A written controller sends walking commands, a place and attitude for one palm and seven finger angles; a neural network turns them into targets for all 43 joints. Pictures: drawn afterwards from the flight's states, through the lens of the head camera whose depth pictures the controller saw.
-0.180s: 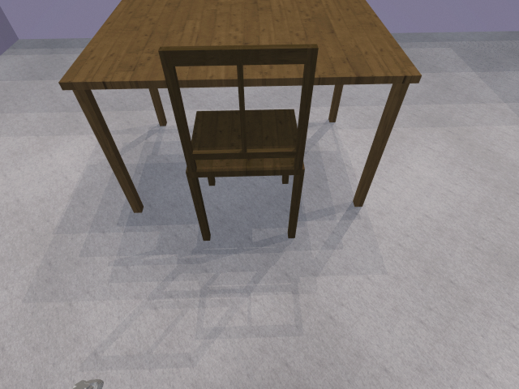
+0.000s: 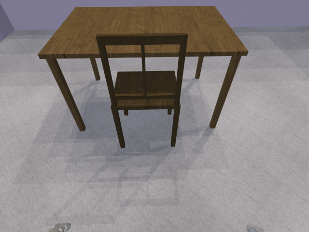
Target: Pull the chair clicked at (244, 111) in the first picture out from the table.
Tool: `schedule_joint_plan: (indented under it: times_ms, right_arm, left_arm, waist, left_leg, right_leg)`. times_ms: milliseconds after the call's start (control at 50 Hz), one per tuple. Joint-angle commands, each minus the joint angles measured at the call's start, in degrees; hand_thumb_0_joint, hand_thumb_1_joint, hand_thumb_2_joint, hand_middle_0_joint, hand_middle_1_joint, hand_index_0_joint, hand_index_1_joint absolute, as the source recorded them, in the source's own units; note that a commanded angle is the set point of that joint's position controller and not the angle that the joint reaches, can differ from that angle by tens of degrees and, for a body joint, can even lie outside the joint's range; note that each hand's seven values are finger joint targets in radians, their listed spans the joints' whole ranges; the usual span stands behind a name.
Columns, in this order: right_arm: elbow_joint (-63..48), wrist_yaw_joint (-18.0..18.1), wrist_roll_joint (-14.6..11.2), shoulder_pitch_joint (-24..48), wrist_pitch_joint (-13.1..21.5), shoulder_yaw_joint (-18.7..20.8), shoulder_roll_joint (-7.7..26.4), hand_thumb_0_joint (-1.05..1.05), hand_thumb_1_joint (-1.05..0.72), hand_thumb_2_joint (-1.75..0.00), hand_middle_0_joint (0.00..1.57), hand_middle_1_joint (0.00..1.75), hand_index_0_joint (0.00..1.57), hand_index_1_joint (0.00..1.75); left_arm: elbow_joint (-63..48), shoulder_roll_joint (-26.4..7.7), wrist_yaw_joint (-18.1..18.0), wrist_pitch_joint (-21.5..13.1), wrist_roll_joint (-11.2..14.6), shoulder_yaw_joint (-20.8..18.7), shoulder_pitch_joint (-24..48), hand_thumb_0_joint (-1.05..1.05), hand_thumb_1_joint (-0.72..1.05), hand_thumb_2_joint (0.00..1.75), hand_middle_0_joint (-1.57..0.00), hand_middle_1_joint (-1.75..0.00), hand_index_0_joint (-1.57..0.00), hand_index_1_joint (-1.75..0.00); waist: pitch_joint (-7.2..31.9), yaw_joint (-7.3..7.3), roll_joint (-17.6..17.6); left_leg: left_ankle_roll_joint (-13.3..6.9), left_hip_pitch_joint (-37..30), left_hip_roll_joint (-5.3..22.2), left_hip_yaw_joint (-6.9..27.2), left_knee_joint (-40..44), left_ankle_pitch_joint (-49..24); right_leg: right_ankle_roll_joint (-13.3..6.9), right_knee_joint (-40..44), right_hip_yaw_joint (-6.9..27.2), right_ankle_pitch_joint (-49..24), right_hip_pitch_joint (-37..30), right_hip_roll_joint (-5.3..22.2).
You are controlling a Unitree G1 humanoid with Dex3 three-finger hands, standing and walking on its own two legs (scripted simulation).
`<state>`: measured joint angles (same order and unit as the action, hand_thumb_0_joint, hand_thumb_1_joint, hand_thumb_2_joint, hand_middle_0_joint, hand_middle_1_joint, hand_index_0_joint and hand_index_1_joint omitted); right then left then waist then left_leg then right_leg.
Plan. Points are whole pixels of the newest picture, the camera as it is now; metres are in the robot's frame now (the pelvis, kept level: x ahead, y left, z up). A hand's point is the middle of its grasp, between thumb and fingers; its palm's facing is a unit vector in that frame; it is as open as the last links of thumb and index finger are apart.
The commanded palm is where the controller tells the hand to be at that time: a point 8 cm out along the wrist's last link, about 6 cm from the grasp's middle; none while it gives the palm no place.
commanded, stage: stand and wait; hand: left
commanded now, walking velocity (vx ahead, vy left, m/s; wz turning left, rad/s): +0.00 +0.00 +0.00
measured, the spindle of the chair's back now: (144, 72) +0.88 +0.12 -0.08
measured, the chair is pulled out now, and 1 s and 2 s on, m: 0.00 0.00 0.00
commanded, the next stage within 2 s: look at it before walking up in 0.64 s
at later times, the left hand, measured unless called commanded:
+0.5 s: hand out of the picture +0.05 +0.23 -0.15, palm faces -0.02 -0.94 -0.34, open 7.4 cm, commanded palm none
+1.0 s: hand out of the picture +0.05 +0.23 -0.15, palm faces -0.02 -0.94 -0.33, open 7.4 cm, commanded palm none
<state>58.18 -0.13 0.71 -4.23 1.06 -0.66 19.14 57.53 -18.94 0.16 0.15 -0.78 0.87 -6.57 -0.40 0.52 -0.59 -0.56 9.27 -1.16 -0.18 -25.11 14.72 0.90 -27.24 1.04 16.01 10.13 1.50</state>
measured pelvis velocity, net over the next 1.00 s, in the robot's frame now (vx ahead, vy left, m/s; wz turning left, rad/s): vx -0.02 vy -0.01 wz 0.00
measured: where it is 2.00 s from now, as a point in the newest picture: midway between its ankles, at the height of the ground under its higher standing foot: outside the picture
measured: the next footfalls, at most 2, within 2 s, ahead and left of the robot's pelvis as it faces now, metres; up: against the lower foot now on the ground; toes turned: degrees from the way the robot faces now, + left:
left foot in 2.00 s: +0.24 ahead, +0.10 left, +0.00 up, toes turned +8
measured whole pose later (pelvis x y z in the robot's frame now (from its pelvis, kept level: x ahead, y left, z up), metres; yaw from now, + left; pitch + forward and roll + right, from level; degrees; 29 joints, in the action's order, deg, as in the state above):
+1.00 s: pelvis -0.02 -0.01 +0.01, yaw +0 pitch -2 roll +0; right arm 64.4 -0.2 0.5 -7.6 1.1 -0.5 19.0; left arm 62.5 -18.7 0.3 -0.4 -0.8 0.2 -8.1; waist -1.1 0.1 -0.2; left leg 0.7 8.7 0.4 0.2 -20.7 10.3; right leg -0.2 -22.2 0.6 11.3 9.4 0.0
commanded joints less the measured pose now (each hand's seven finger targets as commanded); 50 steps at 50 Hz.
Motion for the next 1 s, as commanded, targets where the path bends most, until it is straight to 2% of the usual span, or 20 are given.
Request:
schedule_joint_plan:
  times_ms: [0, 160, 260, 460, 660, 980]
  right_arm:
    - [-2.84, 0.98, 0.12, 1.89, 0.98, 2.93, 10.91, 0.00, -0.90, -0.90, 0.20, 0.30, 0.20, 0.30]
    - [-1.28, 1.00, 0.05, 1.59, 1.06, 2.78, 10.72, 0.00, -0.90, -0.90, 0.20, 0.30, 0.20, 0.30]
    - [0.00, 1.00, -0.02, 0.88, 0.93, 2.66, 10.66, 0.00, -0.90, -0.90, 0.20, 0.30, 0.20, 0.30]
    - [2.15, 0.98, -0.09, -0.68, 0.97, 2.43, 10.91, 0.00, -0.90, -0.90, 0.20, 0.30, 0.20, 0.30]
    - [2.93, 0.83, -0.10, -1.33, 0.85, 2.45, 10.91, 0.00, -0.90, -0.90, 0.20, 0.30, 0.20, 0.30]
    - [2.89, 0.83, -0.10, -1.11, 1.12, 2.58, 10.90, 0.00, -0.90, -0.90, 0.20, 0.30, 0.20, 0.30]
  left_arm:
    - [-2.99, -12.16, -1.06, -1.66, -0.06, -2.94, 1.60, 0.00, 0.90, 0.90, -0.20, -0.30, -0.20, -0.30]
    - [-1.71, -11.78, -0.98, -1.84, 0.05, -3.09, 1.32, 0.00, 0.90, 0.90, -0.20, -0.30, -0.20, -0.30]
    - [-0.54, -11.77, -0.91, -1.89, 0.10, -3.03, 1.11, 0.00, 0.90, 0.90, -0.20, -0.30, -0.20, -0.30]
    - [1.28, -11.84, -0.90, -1.94, 0.24, -2.97, 0.46, 0.00, 0.90, 0.90, -0.20, -0.30, -0.20, -0.30]
    - [1.72, -11.96, -0.90, -1.92, 0.11, -2.95, 0.63, 0.00, 0.90, 0.90, -0.20, -0.30, -0.20, -0.30]
    - [1.69, -11.71, -0.84, -2.06, 0.05, -3.01, 0.58, 0.00, 0.90, 0.90, -0.20, -0.30, -0.20, -0.30]
  waist:
    - [3.86, -0.54, 1.72]
    - [3.50, -0.50, 0.29]
    - [2.31, -0.57, 1.11]
    - [2.84, -0.47, 0.75]
    - [0.87, -0.64, 1.77]
    - [1.54, -0.59, 0.75]
  left_leg:
    - [-1.80, -2.02, 7.06, 5.00, 3.75, -15.08]
    - [-1.37, -1.91, 7.16, 4.93, 4.91, -12.57]
    - [-1.09, -1.59, 7.21, 5.04, 5.68, -10.32]
    - [-0.88, -1.72, 7.52, 5.44, 6.65, -9.33]
    - [-0.79, -0.79, 7.44, 5.72, 7.64, -6.52]
    - [-0.80, -1.32, 7.68, 6.04, 7.93, -8.19]
  right_leg:
    - [-2.75, 4.08, 4.20, -15.80, -1.05, 4.96]
    - [-2.75, 6.09, 4.81, -14.01, -1.49, 5.20]
    - [-2.78, 7.42, 5.19, -11.83, -0.90, 5.22]
    - [-2.79, 8.58, 5.54, -9.60, -1.50, 5.26]
    - [-2.71, 10.09, 6.32, -5.01, 0.31, 5.02]
    - [-2.57, 9.83, 6.03, -7.15, 0.01, 4.95]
